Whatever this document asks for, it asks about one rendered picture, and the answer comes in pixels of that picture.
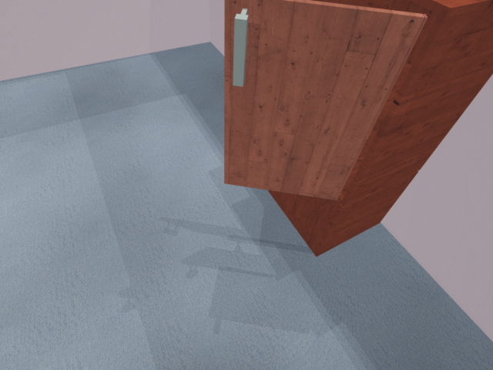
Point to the cupboard door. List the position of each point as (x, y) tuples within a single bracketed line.
[(316, 79)]

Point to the handle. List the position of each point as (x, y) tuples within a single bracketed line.
[(240, 50)]

